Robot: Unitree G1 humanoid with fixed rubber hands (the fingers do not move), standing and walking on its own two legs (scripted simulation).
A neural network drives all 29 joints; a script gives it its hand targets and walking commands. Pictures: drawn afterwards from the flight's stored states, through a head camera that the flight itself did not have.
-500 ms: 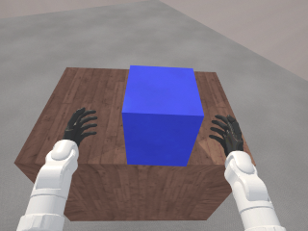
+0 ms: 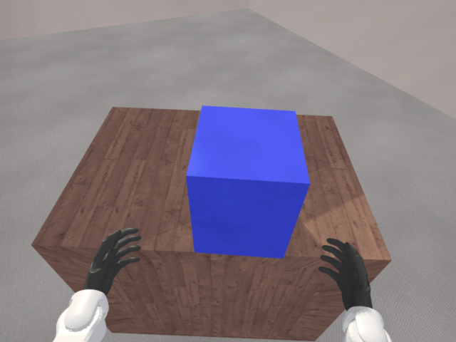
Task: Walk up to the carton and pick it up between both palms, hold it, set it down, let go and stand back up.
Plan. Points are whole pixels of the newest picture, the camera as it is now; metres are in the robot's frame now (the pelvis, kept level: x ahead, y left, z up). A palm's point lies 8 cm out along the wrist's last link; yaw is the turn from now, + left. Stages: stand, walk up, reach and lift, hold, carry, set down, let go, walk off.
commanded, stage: set down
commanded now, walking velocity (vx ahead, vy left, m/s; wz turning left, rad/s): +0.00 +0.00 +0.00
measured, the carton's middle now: (243, 183) +0.44 -0.01 +0.03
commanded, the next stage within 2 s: let go in 1.52 s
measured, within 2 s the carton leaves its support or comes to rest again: neither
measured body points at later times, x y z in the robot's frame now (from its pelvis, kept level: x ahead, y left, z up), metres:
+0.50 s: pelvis +0.01 +0.00 +0.00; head +0.00 +0.01 +0.45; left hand +0.21 +0.23 -0.03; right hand +0.21 -0.20 -0.03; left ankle +0.01 +0.12 -0.75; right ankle -0.02 -0.11 -0.75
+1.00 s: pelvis +0.01 -0.01 +0.00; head +0.01 -0.01 +0.45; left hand +0.18 +0.23 -0.06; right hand +0.19 -0.22 -0.07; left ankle +0.01 +0.12 -0.75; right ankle -0.02 -0.11 -0.75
